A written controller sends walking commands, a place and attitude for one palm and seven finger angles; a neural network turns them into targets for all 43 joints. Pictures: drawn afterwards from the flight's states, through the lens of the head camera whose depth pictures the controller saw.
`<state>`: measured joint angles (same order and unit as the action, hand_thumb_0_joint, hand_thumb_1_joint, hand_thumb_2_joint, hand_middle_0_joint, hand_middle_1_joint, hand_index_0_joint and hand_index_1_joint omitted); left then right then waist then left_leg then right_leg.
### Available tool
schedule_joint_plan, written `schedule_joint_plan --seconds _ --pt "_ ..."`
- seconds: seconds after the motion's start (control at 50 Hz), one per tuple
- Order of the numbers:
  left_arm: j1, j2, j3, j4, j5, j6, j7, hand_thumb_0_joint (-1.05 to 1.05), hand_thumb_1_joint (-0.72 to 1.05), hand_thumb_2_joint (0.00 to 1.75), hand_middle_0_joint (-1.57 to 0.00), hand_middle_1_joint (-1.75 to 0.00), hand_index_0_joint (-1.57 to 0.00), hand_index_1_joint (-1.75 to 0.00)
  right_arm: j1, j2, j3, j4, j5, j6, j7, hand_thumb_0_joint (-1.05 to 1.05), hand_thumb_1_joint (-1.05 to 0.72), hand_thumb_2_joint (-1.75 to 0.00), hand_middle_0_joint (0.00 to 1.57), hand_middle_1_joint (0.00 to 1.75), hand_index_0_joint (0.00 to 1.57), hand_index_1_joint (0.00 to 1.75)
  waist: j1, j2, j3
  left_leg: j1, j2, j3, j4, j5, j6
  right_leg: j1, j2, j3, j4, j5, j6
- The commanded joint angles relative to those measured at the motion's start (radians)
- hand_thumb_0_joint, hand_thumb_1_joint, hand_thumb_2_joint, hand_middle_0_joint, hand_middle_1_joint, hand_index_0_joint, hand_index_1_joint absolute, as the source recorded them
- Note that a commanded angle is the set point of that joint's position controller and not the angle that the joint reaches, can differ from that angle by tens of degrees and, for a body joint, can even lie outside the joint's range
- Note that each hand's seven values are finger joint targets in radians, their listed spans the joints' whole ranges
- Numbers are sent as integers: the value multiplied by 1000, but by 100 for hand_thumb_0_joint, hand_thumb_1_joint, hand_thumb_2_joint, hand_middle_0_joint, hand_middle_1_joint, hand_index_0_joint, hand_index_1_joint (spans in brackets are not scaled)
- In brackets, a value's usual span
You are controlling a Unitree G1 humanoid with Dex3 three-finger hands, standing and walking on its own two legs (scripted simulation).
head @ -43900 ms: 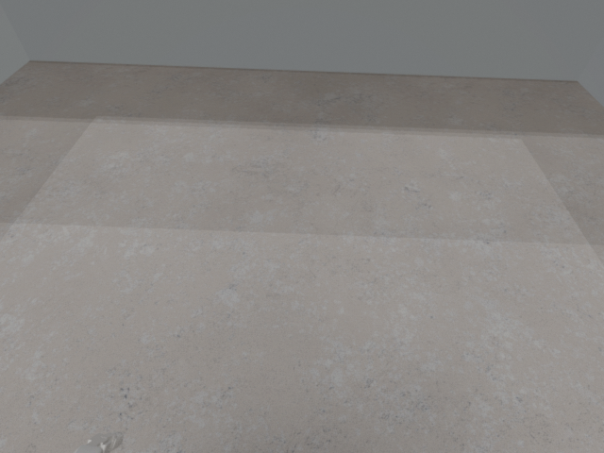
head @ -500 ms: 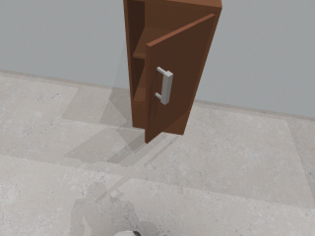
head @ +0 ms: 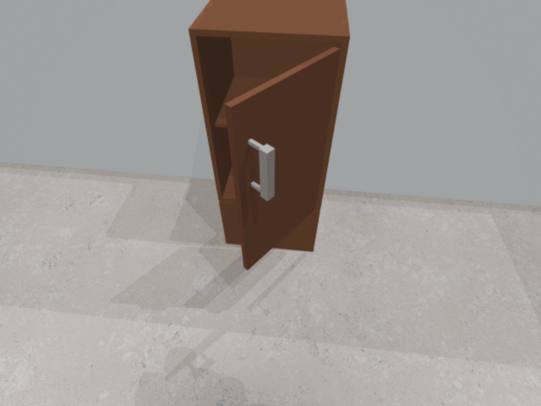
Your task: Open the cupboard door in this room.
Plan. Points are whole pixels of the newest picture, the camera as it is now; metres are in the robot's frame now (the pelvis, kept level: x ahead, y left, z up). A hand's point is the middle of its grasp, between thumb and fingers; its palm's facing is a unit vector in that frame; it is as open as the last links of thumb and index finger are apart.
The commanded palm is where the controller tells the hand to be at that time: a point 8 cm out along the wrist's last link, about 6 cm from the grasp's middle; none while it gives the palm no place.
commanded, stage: let the arm hang, fingers relaxed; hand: left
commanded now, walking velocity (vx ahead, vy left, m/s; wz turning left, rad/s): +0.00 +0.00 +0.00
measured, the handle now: (260, 169) +0.61 +0.05 -0.03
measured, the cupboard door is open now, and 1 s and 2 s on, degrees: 54 54 54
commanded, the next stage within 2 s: look to check the result in 0.14 s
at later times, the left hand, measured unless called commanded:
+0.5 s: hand out of the picture -0.01 +0.15 -0.17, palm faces +0.05 -0.98 -0.19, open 7.4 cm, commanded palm none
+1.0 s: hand out of the picture +0.01 +0.16 -0.18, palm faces +0.01 -0.98 -0.19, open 7.4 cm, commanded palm none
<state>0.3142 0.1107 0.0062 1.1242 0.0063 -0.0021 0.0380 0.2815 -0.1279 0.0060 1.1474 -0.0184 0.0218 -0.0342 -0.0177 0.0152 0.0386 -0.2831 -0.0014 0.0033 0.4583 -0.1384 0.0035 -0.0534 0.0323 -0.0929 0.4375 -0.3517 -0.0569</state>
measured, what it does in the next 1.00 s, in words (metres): stands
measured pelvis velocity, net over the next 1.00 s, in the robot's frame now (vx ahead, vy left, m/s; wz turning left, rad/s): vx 0.03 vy -0.01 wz -0.06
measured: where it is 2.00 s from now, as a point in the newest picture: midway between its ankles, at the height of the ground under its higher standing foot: outside the picture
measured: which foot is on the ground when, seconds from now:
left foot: down 0.00-1.00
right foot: down 0.00-1.00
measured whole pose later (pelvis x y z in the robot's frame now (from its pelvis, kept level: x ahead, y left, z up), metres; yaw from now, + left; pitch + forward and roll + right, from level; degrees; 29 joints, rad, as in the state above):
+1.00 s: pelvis +0.03 -0.01 +0.00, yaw -4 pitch -1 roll +0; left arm 0.32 0.12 0.04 1.11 0.01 0.02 0.04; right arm 0.23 -0.15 -0.01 1.13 -0.02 0.03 -0.06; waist 0.00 0.00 0.07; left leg -0.27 0.04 0.05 0.51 -0.22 -0.01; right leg -0.03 0.06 -0.04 0.42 -0.37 -0.07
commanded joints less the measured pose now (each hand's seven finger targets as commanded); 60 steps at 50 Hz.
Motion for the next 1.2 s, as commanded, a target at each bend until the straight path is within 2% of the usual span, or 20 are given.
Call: schedule_joint_plan --seconds 0.0,0.06,0.1,0.22,0.36,0.4,0.42,0.64,0.7,0.74,0.82,0.86,0.92,1.02,1.04,1.06,1.1,1.14,1.16,1.18 --pt "111 109 24 -1 -4 -5 12 0 90 90 -20 -30 -20 -30 59 -68 -15 -19 -4 -10 -8 0 -90 -90 20 30 20 30 13 12 83 58 80 -76 -36 103 36 -146 -142 107 -135 143 -2" --pt "106 107 27 -6 -5 -7 14 0 90 90 -20 -30 -20 -30 59 -68 -16 -20 -2 -15 -12 0 -90 -90 20 30 20 30 14 -9 49 72 79 -67 -20 151 37 -109 -147 104 -125 258 11" --pt "103 105 29 -6 -4 -6 17 0 90 90 -20 -30 -20 -30 57 -65 -17 -22 -1 -14 -14 0 -90 -90 20 30 20 30 15 -24 59 67 80 -57 -8 159 37 -102 -150 98 -121 322 23" --pt "112 99 30 -8 -5 -4 19 0 90 90 -20 -30 -20 -30 57 -66 -17 -23 0 -11 -19 0 -90 -90 20 30 20 30 14 -14 62 81 81 -46 6 167 37 -97 -147 101 -122 372 34" --pt "114 99 30 -7 -5 -4 18 0 90 90 -20 -30 -20 -30 53 -76 -17 -27 1 -13 -23 0 -90 -90 20 30 20 30 11 -14 43 116 90 -47 -2 199 41 -87 -139 105 -116 391 32" --pt "117 98 30 -6 -4 -3 18 0 90 90 -20 -30 -20 -30 47 -78 -18 -29 3 -13 -23 0 -90 -90 20 30 20 30 13 -44 44 119 90 -46 -2 195 42 -88 -138 102 -118 393 37" --pt "116 94 28 -4 -4 -3 18 0 90 90 -20 -30 -20 -30 45 -82 -19 -27 1 -12 -23 0 -90 -90 20 30 20 30 11 -28 51 122 90 -46 -3 192 42 -92 -138 104 -120 382 34" --pt "111 103 25 -1 -5 -3 14 0 90 90 -20 -30 -20 -30 32 -91 -16 -27 1 -14 -21 0 -90 -90 20 30 20 30 14 -18 64 127 91 -56 -26 183 42 -95 -135 110 -134 325 28" --pt "112 107 26 -3 -5 -5 15 0 90 90 -20 -30 -20 -30 30 -93 -17 -27 1 -16 -21 0 -90 -90 20 30 20 30 15 -33 41 137 91 -51 -22 193 42 -81 -139 106 -133 355 33" --pt "107 108 25 -5 -5 -5 14 0 90 90 -20 -30 -20 -30 32 -95 -15 -26 1 -17 -21 0 -90 -90 20 30 20 30 14 -20 35 140 91 -52 -24 203 42 -74 -139 107 -129 364 30" --pt "110 111 25 -3 -5 -5 15 0 90 90 -20 -30 -20 -30 28 -93 -15 -25 1 -16 -20 0 -90 -90 20 30 20 30 17 -32 59 131 90 -44 -21 199 41 -83 -141 104 -135 380 37" --pt "105 116 33 -10 -3 2 16 0 90 90 -20 -30 -20 -30 31 -100 -22 -24 0 -10 -25 0 -90 -90 20 30 20 30 15 -43 60 130 97 -27 2 186 37 -90 -138 128 -124 423 39" --pt "82 141 54 -32 3 17 13 0 90 90 -20 -30 -20 -30 32 -117 -39 -35 -2 3 -31 0 -90 -90 20 30 20 30 8 -39 54 99 112 9 48 150 28 -95 -142 154 -80 473 20" --pt "47 166 79 -79 8 34 1 0 90 90 -20 -30 -20 -30 15 -139 -63 -83 -4 11 -36 0 -90 -90 20 30 20 30 5 -30 37 68 133 39 88 79 18 -132 -141 216 -21 461 -17" --pt "41 168 82 -88 9 35 -2 0 90 90 -20 -30 -20 -30 14 -144 -67 -93 -5 10 -37 0 -90 -90 20 30 20 30 3 -24 27 81 142 34 84 89 19 -148 -130 220 -4 453 -19" --pt "32 165 85 -97 9 35 -4 0 90 90 -20 -30 -20 -30 17 -150 -71 -100 -6 8 -38 0 -90 -90 20 30 20 30 1 11 19 99 160 20 70 112 27 -169 -115 218 21 442 -15" --pt "22 162 88 -114 9 38 -8 0 90 90 -20 -30 -20 -30 22 -177 -81 -114 -7 7 -41 0 -90 -90 20 30 20 30 2 54 12 130 215 -37 35 121 59 -236 -71 200 79 338 2" --pt "2 153 90 -133 10 43 -17 0 90 90 -20 -30 -20 -30 31 -210 -90 -131 -11 6 -40 0 -90 -90 20 30 20 30 1 140 17 123 300 -115 -45 64 110 -301 -23 164 205 136 10" --pt "-10 144 91 -146 9 45 -23 0 90 90 -20 -30 -20 -30 35 -223 -93 -135 -14 2 -37 0 -90 -90 20 30 20 30 1 195 1 122 360 -162 -101 61 146 -321 -7 123 301 -53 17" --pt "-29 136 91 -158 9 49 -29 0 90 90 -20 -30 -20 -30 37 -231 -96 -145 -17 -3 -34 0 -90 -90 20 30 20 30 1 219 -14 121 408 -180 -146 38 176 -330 -10 96 398 -200 22"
